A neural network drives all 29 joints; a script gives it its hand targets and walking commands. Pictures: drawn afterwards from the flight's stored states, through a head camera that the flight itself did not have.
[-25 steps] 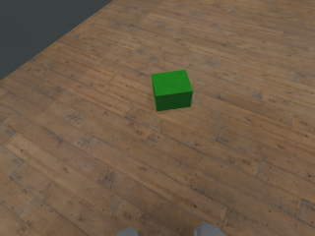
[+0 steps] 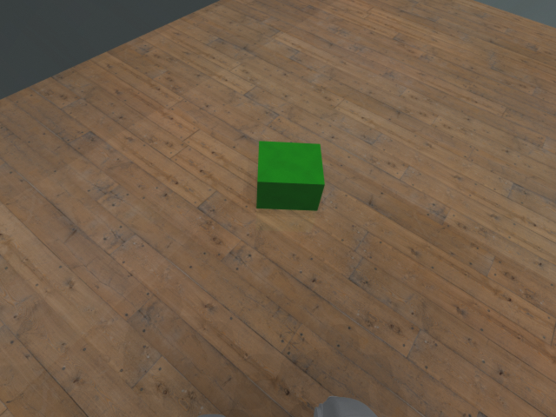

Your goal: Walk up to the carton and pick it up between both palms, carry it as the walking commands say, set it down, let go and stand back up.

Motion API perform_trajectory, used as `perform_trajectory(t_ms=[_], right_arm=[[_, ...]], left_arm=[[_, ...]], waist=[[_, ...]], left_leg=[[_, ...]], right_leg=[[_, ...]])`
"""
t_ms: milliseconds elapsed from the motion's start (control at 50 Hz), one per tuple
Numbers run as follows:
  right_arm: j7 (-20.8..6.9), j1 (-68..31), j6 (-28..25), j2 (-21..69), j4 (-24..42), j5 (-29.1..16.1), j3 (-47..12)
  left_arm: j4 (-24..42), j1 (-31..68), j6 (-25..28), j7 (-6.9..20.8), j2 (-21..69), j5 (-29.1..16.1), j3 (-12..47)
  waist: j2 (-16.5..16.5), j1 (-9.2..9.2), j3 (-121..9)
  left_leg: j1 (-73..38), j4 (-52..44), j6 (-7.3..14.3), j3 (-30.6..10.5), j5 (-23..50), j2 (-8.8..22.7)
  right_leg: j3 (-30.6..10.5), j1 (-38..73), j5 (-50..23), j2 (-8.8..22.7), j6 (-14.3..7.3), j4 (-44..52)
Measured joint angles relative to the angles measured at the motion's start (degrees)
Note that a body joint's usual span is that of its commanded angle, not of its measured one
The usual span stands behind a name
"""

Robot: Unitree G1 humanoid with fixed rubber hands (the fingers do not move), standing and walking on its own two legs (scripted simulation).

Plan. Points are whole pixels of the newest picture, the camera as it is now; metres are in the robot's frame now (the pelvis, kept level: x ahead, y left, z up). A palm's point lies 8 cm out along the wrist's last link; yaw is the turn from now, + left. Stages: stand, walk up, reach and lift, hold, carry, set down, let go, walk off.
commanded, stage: walk up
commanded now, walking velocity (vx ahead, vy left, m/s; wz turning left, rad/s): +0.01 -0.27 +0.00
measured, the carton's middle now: (288, 176) +1.09 -0.07 -0.67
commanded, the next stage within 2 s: none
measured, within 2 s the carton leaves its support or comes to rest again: neither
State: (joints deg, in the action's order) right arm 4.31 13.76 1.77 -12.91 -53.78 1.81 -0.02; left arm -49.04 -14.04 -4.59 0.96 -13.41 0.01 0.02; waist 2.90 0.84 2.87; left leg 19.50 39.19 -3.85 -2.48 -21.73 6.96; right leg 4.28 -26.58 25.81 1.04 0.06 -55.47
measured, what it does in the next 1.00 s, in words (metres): walks ahead: right foot, then left foot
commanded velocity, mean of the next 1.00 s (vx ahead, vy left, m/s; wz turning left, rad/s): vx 0.46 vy -0.11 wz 0.00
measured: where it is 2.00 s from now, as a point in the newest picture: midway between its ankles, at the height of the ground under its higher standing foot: (307, 298)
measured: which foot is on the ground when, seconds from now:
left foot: down 0.00-0.12, up 0.14-0.54, down 0.56-0.82, up 0.84-1.00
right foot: up 0.00-0.10, down 0.12-0.58, up 0.60-0.80, down 0.82-1.00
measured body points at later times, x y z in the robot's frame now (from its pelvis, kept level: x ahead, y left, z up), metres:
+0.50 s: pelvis +0.13 -0.13 +0.00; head +0.17 -0.13 +0.45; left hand +0.09 +0.10 -0.14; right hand +0.28 -0.36 -0.13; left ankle +0.17 +0.04 -0.70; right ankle +0.02 -0.19 -0.72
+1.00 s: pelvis +0.35 -0.18 +0.00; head +0.39 -0.20 +0.45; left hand +0.34 +0.06 -0.13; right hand +0.45 -0.41 -0.15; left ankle +0.32 -0.02 -0.66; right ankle +0.28 -0.27 -0.72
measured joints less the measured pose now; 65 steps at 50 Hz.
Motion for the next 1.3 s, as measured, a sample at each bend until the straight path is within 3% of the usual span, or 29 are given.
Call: perform_trajectory(t_ms=[100,160,200,240,380,460,560,620,660,700,760,820,860,900,960,1120,1220,1260,1300], right_arm=[[-0.41,1.25,0.01,0.02,-0.21,0.0,-0.02],[-1.73,1.91,0.58,-0.14,-1.06,0.0,0.0],[-2.73,1.61,0.71,-0.16,-1.13,0.0,-0.02],[-3.97,-0.02,0.21,-0.19,-1.04,0.0,-0.03],[-5.82,-4.73,-1.09,-0.21,-0.38,0.0,-0.01],[-6.02,-7.62,-1.5,-0.22,-0.28,0.0,-0.01],[-6.0,-9.92,-3.28,-0.15,0.25,0.0,-0.01],[-5.46,-9.7,-4.21,0.46,0.21,0.18,0.04],[-4.84,-8.28,-4.39,0.47,0.17,0.21,0.01],[-4.61,-5.72,-4.38,0.48,0.06,0.21,-0.01],[-4.28,-1.85,-4.36,0.49,-0.94,0.21,-0.02],[-4.28,1.28,-3.89,0.47,-2.38,0.21,-0.01],[-4.31,2.16,-2.88,0.3,-3.44,0.22,-0.01],[-4.58,1.81,-2.48,0.3,-3.52,0.21,-0.01],[-4.92,-1.27,-2.48,0.27,-3.4,0.21,-0.01],[-5.24,-10.65,-2.49,0.26,-2.7,0.2,-0.02],[-5.45,-13.02,-2.48,0.24,-2.61,-0.35,-0.02],[-5.45,-12.88,-2.65,0.45,-2.61,-0.42,-0.02],[-5.42,-12.85,-3.6,0.76,-2.61,-0.41,-0.01]], left_arm=[[0.04,0.54,0.04,0.91,-0.71,0.0,0.0],[-0.26,0.09,1.94,1.03,-0.62,-0.01,0.0],[-0.28,-0.73,2.9,1.03,0.46,-0.01,0.0],[-0.63,-2.59,4.06,1.03,1.28,0.0,0.01],[-3.9,-7.73,5.63,1.02,2.72,0.0,0.01],[-4.43,-8.12,6.29,0.87,2.81,0.0,0.01],[-5.9,-8.15,6.3,0.67,2.74,0.0,0.0],[-6.26,-7.94,6.46,0.54,2.31,0.01,0.01],[-6.22,-7.12,6.53,0.54,2.31,0.0,0.0],[-6.17,-5.59,6.53,0.54,1.95,0.0,-0.01],[-6.13,-2.44,6.53,0.54,1.04,0.0,-0.01],[-6.06,-0.95,7.55,0.54,0.21,0.0,0.0],[-6.12,-1.02,7.78,0.54,0.73,0.0,0.01],[-6.12,-1.91,7.78,0.54,0.98,0.0,0.0],[-6.38,-4.05,7.78,0.55,1.25,0.0,0.02],[-7.64,-7.19,7.8,-0.22,2.52,0.0,0.02],[-8.11,-8.13,7.8,-0.42,3.03,0.0,0.01],[-8.16,-7.65,7.79,-0.48,2.89,0.0,0.01],[-8.17,-5.41,7.79,-0.75,2.45,0.01,0.0]], waist=[[-2.54,0.16,0.04],[-3.91,0.02,-1.29],[-4.99,-0.33,-2.23],[-5.06,-0.99,-2.57],[-4.3,-1.66,-3.32],[-2.7,-3.01,-2.84],[-1.55,-3.24,-1.94],[0.52,-2.85,-1.43],[-0.5,-2.14,-1.4],[-1.47,-1.78,-1.44],[-2.42,-1.3,-0.87],[-2.88,-1.26,-1.21],[-4.82,-1.28,-1.78],[-4.83,-1.55,-2.15],[-4.23,-1.8,-1.42],[-2.7,-4.79,3.25],[-3.55,-5.24,3.2],[-3.61,-5.03,3.24],[-2.81,-4.77,4.74]], left_leg=[[-0.76,0.15,-2.63,0.11,-1.24,3.01],[4.0,12.72,0.16,0.27,-10.85,2.65],[8.9,22.26,1.03,0.28,-10.26,0.51],[11.2,25.12,1.1,0.19,-6.43,-1.83],[11.99,21.49,1.1,0.09,2.39,-2.73],[11.87,11.05,1.1,0.07,3.24,-3.31],[9.44,-1.86,1.89,0.54,5.87,-5.2],[6.01,-1.84,2.21,2.07,6.93,-5.53],[3.09,-2.18,2.2,2.13,4.55,-4.49],[-0.18,-3.09,1.69,2.2,2.91,-3.45],[-4.65,-3.97,0.27,2.29,0.8,-2.52],[-6.88,-2.03,-0.72,2.31,-2.72,-2.31],[-3.91,7.32,0.36,2.4,-6.0,-1.24],[0.7,17.44,0.49,2.44,-6.58,-2.68],[6.26,22.29,0.49,2.32,-5.47,-3.76],[14.64,16.02,0.49,2.27,2.71,-3.49],[13.86,3.14,0.72,2.3,10.29,-4.61],[11.43,-1.44,2.75,2.42,15.64,-5.57],[10.34,0.39,3.63,3.05,11.01,-6.01]], right_leg=[[-1.21,1.68,-0.35,2.2,0.13,9.21],[0.57,3.0,-2.49,2.79,0.2,10.69],[2.87,4.53,-1.84,2.98,-0.22,11.83],[3.54,6.77,-2.16,2.79,-0.91,14.72],[5.42,15.97,-2.42,0.04,-2.99,24.06],[5.82,18.2,-1.1,-1.18,-3.73,26.18],[6.83,21.1,2.99,-2.66,-3.88,25.8],[4.47,18.1,3.79,-1.24,-3.33,13.03],[2.25,13.6,3.84,-1.84,-3.2,1.66],[0.87,10.12,3.92,-1.42,-3.2,-1.8],[-0.23,6.52,3.89,0.92,-3.19,1.92],[-0.17,6.59,-2.45,2.94,-2.6,13.67],[1.78,7.74,-2.15,2.17,-1.72,12.64],[2.7,9.71,-0.52,2.24,-1.66,13.89],[2.92,13.39,-0.46,1.88,-1.69,18.23],[1.63,22.52,1.88,1.65,-1.24,24.28],[2.05,26.73,5.42,1.57,0.34,24.92],[1.99,26.58,6.68,1.97,0.94,20.47],[-0.99,21.32,6.84,1.62,0.99,5.54]])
